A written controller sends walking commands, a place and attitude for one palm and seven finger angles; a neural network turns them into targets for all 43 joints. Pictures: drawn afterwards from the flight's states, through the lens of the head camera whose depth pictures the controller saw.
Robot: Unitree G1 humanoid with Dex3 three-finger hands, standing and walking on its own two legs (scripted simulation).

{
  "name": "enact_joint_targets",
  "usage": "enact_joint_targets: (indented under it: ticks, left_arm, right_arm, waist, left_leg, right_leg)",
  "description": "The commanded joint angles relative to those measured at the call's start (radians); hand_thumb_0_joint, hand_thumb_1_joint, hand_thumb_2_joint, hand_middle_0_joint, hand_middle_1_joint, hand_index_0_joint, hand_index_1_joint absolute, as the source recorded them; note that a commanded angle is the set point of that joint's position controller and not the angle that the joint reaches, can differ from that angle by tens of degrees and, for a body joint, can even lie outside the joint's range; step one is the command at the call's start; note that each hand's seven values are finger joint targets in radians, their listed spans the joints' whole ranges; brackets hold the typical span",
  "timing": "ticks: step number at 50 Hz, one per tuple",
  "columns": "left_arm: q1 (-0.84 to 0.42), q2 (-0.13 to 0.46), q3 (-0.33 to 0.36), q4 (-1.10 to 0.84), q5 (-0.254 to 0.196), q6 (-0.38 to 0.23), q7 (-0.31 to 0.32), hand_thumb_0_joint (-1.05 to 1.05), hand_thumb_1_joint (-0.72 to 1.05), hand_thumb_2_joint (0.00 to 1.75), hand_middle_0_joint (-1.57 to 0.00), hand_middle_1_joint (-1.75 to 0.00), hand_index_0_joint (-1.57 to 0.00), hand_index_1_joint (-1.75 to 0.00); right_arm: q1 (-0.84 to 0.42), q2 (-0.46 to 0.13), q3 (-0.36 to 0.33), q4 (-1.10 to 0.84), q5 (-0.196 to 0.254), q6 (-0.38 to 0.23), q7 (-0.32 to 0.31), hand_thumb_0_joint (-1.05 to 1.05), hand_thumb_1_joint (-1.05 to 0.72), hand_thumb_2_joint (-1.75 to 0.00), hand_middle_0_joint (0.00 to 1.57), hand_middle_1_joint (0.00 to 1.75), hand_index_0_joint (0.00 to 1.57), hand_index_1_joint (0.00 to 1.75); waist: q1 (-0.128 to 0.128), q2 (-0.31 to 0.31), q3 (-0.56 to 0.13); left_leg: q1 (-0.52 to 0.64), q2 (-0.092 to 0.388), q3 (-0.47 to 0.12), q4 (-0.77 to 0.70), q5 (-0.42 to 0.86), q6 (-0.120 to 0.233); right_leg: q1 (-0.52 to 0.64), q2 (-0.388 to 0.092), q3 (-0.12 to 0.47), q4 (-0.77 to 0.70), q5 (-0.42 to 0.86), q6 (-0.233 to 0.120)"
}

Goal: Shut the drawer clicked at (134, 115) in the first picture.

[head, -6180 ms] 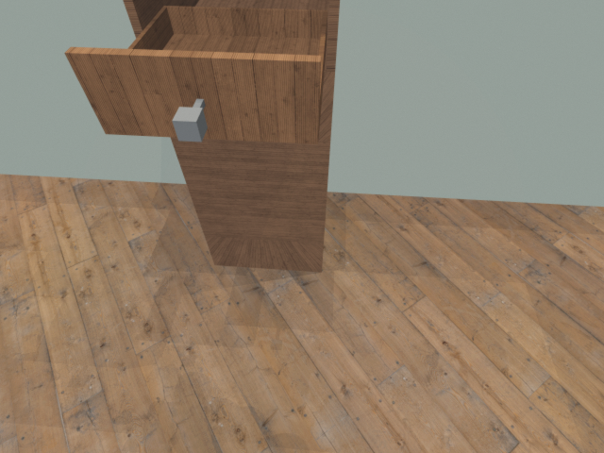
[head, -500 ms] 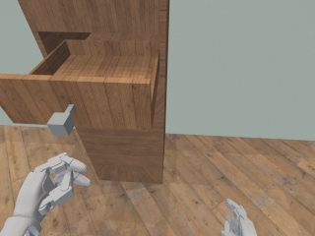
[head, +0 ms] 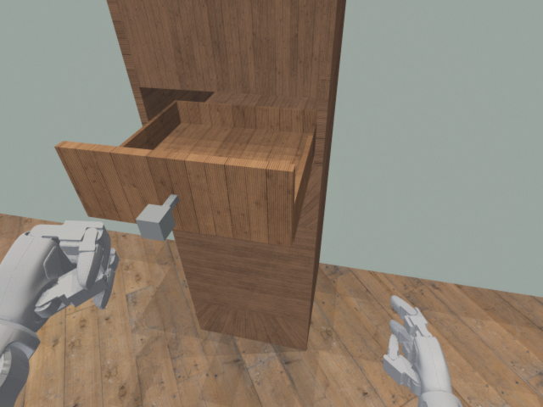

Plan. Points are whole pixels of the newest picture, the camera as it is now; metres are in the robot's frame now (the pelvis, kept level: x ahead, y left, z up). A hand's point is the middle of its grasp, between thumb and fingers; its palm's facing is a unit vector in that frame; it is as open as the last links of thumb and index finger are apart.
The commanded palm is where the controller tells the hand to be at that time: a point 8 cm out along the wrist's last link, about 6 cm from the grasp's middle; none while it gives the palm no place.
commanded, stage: raise the hand and make a fist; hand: left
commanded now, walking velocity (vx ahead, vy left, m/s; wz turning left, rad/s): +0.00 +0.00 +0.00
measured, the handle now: (162, 213) +0.33 +0.23 +0.16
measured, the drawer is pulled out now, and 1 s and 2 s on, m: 0.27 0.27 0.27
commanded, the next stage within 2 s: bring the fist close to the handle in 0.56 s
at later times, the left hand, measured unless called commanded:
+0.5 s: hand (98, 263) +0.17 +0.22 +0.22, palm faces +0.00 -0.97 -0.23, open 3.3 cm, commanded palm +0.12 +0.26 +0.26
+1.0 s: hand (110, 259) +0.19 +0.22 +0.21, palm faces +0.00 -0.99 -0.15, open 3.3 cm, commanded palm +0.16 +0.26 +0.22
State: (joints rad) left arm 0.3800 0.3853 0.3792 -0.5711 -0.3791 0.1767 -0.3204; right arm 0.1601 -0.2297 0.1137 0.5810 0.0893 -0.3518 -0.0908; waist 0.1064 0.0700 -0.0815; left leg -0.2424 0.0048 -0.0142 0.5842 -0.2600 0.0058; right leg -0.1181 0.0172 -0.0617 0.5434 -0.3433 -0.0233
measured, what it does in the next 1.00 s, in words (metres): stands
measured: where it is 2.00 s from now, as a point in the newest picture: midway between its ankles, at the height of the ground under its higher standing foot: outside the picture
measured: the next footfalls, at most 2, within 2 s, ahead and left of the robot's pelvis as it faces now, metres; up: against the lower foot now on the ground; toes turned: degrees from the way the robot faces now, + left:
none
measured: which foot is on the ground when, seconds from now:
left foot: down 0.00-1.00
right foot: down 0.00-1.00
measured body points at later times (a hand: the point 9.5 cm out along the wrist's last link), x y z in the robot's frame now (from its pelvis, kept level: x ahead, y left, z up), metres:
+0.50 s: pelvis -0.01 -0.01 +0.00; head -0.06 -0.03 +0.45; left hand +0.17 +0.27 +0.24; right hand +0.20 -0.24 -0.04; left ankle +0.04 +0.11 -0.73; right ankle -0.02 -0.10 -0.73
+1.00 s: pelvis -0.01 +0.00 +0.00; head -0.05 -0.01 +0.45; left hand +0.18 +0.27 +0.22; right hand +0.22 -0.19 -0.04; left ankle +0.04 +0.11 -0.73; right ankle -0.02 -0.10 -0.73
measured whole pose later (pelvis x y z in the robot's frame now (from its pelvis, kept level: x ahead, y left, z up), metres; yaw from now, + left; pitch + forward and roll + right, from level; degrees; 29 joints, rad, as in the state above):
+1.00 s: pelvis -0.01 +0.00 +0.00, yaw +0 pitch -5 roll -1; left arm 0.23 0.40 0.38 -0.51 -0.39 0.36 -0.32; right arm 0.16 -0.23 0.12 0.62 0.09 -0.28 -0.09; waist 0.09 0.05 -0.04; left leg -0.22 0.00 -0.01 0.55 -0.23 0.01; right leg -0.10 0.01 -0.06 0.51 -0.32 -0.02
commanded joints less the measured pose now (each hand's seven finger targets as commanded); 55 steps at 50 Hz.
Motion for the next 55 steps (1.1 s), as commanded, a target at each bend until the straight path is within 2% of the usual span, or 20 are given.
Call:
enact_joint_targets:
  ticks: [1,2,7,13,16,18,22,26,27,31,32,36,39,42,46,49,50,51,53,55]
  left_arm:
    - [-0.167,0.241,0.164,-0.13,-0.015,0.029,-0.024,0.0,0.9,0.9,-1.4,-1.6,-1.4,-1.6]
    - [-0.215,0.241,0.161,-0.153,-0.016,0.039,-0.03,0.0,0.9,0.9,-1.4,-1.6,-1.4,-1.6]
    - [-0.343,0.325,0.243,-0.24,-0.047,0.068,-0.038,0.0,0.9,0.9,-1.4,-1.6,-1.4,-1.6]
    - [-0.258,0.262,0.209,0.001,-0.044,0.102,-0.067,0.0,0.9,0.9,-1.4,-1.6,-1.4,-1.6]
    - [-0.232,0.298,0.232,0.004,-0.041,0.104,-0.069,0.0,0.9,0.9,-1.4,-1.6,-1.4,-1.6]
    - [-0.295,0.284,0.206,-0.059,-0.043,0.097,-0.072,0.0,0.9,0.9,-1.4,-1.6,-1.4,-1.6]
    - [-0.38,0.349,0.254,-0.247,-0.064,0.073,-0.053,0.0,0.9,0.9,-1.4,-1.6,-1.4,-1.6]
    - [-0.244,0.339,0.3,-0.205,-0.08,0.073,-0.043,0.0,0.9,0.9,-1.4,-1.6,-1.4,-1.6]
    - [-0.242,0.32,0.291,-0.186,-0.077,0.083,-0.041,0.0,0.9,0.9,-1.4,-1.6,-1.4,-1.6]
    - [-0.146,0.262,0.258,-0.103,-0.062,0.113,-0.041,0.0,0.9,0.9,-1.4,-1.6,-1.4,-1.6]
    - [-0.175,0.254,0.239,-0.114,-0.057,0.117,-0.044,0.0,0.9,0.9,-1.4,-1.6,-1.4,-1.6]
    - [-0.212,0.187,0.15,-0.136,-0.061,0.121,-0.051,0.0,0.9,0.9,-1.4,-1.6,-1.4,-1.6]
    - [-0.335,0.185,0.111,-0.182,-0.056,0.119,-0.044,0.0,0.9,0.9,-1.4,-1.6,-1.4,-1.6]
    - [-0.396,0.229,0.13,-0.196,-0.049,0.118,-0.026,0.0,0.9,0.9,-1.4,-1.6,-1.4,-1.6]
    - [-0.349,0.247,0.15,-0.143,-0.007,0.111,0.012,0.0,0.9,0.9,-1.4,-1.6,-1.4,-1.6]
    - [-0.342,0.177,0.104,-0.065,-0.016,0.123,0.013,0.0,0.9,0.9,-1.4,-1.6,-1.4,-1.6]
    - [-0.327,0.179,0.113,-0.035,-0.022,0.133,0.01,0.0,0.9,0.9,-1.4,-1.6,-1.4,-1.6]
    - [-0.318,0.186,0.115,-0.01,-0.026,0.138,0.006,0.0,0.9,0.9,-1.4,-1.6,-1.4,-1.6]
    - [-0.317,0.138,0.069,-0.036,-0.031,0.142,-0.008,0.0,0.9,0.9,-1.4,-1.6,-1.4,-1.6]
    - [-0.316,0.142,0.057,-0.06,-0.023,0.127,-0.011,0.0,0.9,0.9,-1.4,-1.6,-1.4,-1.6]
  right_arm:
    - [-0.18,-0.126,-0.051,-0.158,0.009,-0.023,-0.013,0.0,-0.9,-0.9,0.2,0.3,0.2,0.3]
    - [-0.183,-0.12,-0.046,-0.157,0.009,-0.014,-0.015,0.0,-0.9,-0.9,0.2,0.3,0.2,0.3]
    - [-0.218,-0.124,-0.038,-0.158,0.01,-0.017,-0.022,0.0,-0.9,-0.9,0.2,0.3,0.2,0.3]
    - [-0.192,-0.146,-0.048,-0.128,0.018,0.005,-0.014,0.0,-0.9,-0.9,0.2,0.3,0.2,0.3]
    - [-0.21,-0.161,-0.059,-0.143,0.019,0.016,-0.012,0.0,-0.9,-0.9,0.2,0.3,0.2,0.3]
    - [-0.218,-0.153,-0.057,-0.156,0.019,0.013,-0.013,0.0,-0.9,-0.9,0.2,0.3,0.2,0.3]
    - [-0.232,-0.149,-0.054,-0.173,0.015,-0.026,-0.026,0.0,-0.9,-0.9,0.2,0.3,0.2,0.3]
    - [-0.2,-0.148,-0.05,-0.164,0.012,-0.049,-0.021,0.0,-0.9,-0.9,0.2,0.3,0.2,0.3]
    - [-0.19,-0.142,-0.049,-0.156,0.014,-0.044,-0.018,0.0,-0.9,-0.9,0.2,0.3,0.2,0.3]
    - [-0.181,-0.146,-0.057,-0.161,0.018,-0.018,0.0,0.0,-0.9,-0.9,0.2,0.3,0.2,0.3]
    - [-0.174,-0.148,-0.057,-0.157,0.021,-0.009,0.003,0.0,-0.9,-0.9,0.2,0.3,0.2,0.3]
    - [-0.176,-0.155,-0.062,-0.164,0.019,-0.008,0.003,0.0,-0.9,-0.9,0.2,0.3,0.2,0.3]
    - [-0.176,-0.145,-0.057,-0.159,0.018,-0.012,-0.007,0.0,-0.9,-0.9,0.2,0.3,0.2,0.3]
    - [-0.177,-0.141,-0.053,-0.144,0.01,-0.016,-0.016,0.0,-0.9,-0.9,0.2,0.3,0.2,0.3]
    - [-0.169,-0.134,-0.056,-0.127,0.0,0.005,-0.011,0.0,-0.9,-0.9,0.2,0.3,0.2,0.3]
    - [-0.168,-0.131,-0.054,-0.126,-0.001,0.023,-0.007,0.0,-0.9,-0.9,0.2,0.3,0.2,0.3]
    - [-0.171,-0.131,-0.054,-0.127,0.001,0.028,-0.007,0.0,-0.9,-0.9,0.2,0.3,0.2,0.3]
    - [-0.173,-0.142,-0.058,-0.123,0.001,0.034,-0.006,0.0,-0.9,-0.9,0.2,0.3,0.2,0.3]
    - [-0.172,-0.135,-0.058,-0.142,0.002,0.038,-0.003,0.0,-0.9,-0.9,0.2,0.3,0.2,0.3]
    - [-0.169,-0.138,-0.062,-0.15,0.003,0.038,0.0,0.0,-0.9,-0.9,0.2,0.3,0.2,0.3]
  waist:
    - [-0.003,-0.051,0.067]
    - [-0.007,-0.004,0.041]
    - [0.002,0.077,-0.049]
    - [-0.022,-0.094,0.069]
    - [-0.011,-0.09,0.094]
    - [-0.015,-0.073,0.065]
    - [-0.001,0.083,-0.048]
    - [0.018,0.032,-0.037]
    - [0.012,0.052,-0.014]
    - [0.012,-0.003,0.057]
    - [-0.002,0.0,0.068]
    - [-0.019,-0.051,0.04]
    - [-0.035,-0.001,-0.009]
    - [-0.035,0.022,-0.036]
    - [-0.026,0.051,-0.014]
    - [-0.041,0.009,0.004]
    - [-0.037,0.019,0.004]
    - [-0.037,-0.028,0.014]
    - [-0.042,-0.021,-0.005]
    - [-0.046,-0.026,-0.028]
  left_leg:
    - [0.109,0.002,-0.024,-0.11,0.094,0.02]
    - [0.126,-0.002,-0.02,-0.116,0.096,0.021]
    - [0.187,-0.003,-0.026,-0.1,0.118,0.02]
    - [0.123,0.007,-0.03,-0.085,0.076,0.013]
    - [0.094,0.011,-0.03,-0.064,0.063,0.004]
    - [0.122,0.006,-0.023,-0.072,0.061,0.01]
    - [0.183,0.003,-0.025,-0.072,0.077,0.013]
    - [0.171,0.006,-0.039,-0.096,0.123,0.017]
    - [0.163,0.004,-0.033,-0.104,0.125,0.017]
    - [0.126,0.009,-0.03,-0.116,0.134,0.009]
    - [0.133,0.009,-0.027,-0.125,0.124,0.011]
    - [0.16,0.01,-0.035,-0.118,0.102,0.015]
    - [0.184,-0.002,-0.038,-0.128,0.051,0.024]
    - [0.186,-0.005,-0.046,-0.133,0.025,0.024]
    - [0.161,-0.001,-0.04,-0.125,0.059,0.017]
    - [0.15,0.002,-0.044,-0.134,0.073,0.018]
    - [0.147,0.001,-0.043,-0.135,0.068,0.017]
    - [0.136,0.003,-0.044,-0.125,0.077,0.016]
    - [0.148,-0.002,-0.04,-0.127,0.092,0.021]
    - [0.155,-0.002,-0.037,-0.123,0.095,0.024]
  right_leg:
    - [-0.167,0.014,0.03,-0.166,0.164,0.023]
    - [-0.16,0.008,0.031,-0.166,0.158,0.021]
    - [-0.118,-0.014,0.058,-0.178,0.17,0.019]
    - [-0.166,-0.032,0.096,-0.223,0.123,0.052]
    - [-0.169,-0.054,0.146,-0.245,0.077,0.061]
    - [-0.172,-0.05,0.129,-0.239,0.026,0.054]
    - [-0.136,-0.052,0.129,-0.214,0.032,0.034]
    - [-0.127,-0.017,0.064,-0.161,0.163,0.026]
    - [-0.14,-0.014,0.05,-0.151,0.181,0.023]
    - [-0.162,0.002,0.029,-0.142,0.206,0.021]
    - [-0.18,0.007,0.018,-0.146,0.189,0.022]
    - [-0.182,0.009,0.023,-0.152,0.164,0.028]
    - [-0.189,0.008,0.014,-0.152,0.107,0.03]
    - [-0.177,0.003,0.022,-0.16,0.067,0.026]
    - [-0.164,0.001,0.018,-0.154,0.09,0.015]
    - [-0.166,0.002,-0.006,-0.146,0.11,0.02]
    - [-0.166,0.002,-0.004,-0.148,0.109,0.02]
    - [-0.156,0.001,0.01,-0.159,0.121,0.022]
    - [-0.158,-0.002,-0.002,-0.147,0.142,0.025]
    - [-0.16,-0.002,-0.004,-0.14,0.141,0.027]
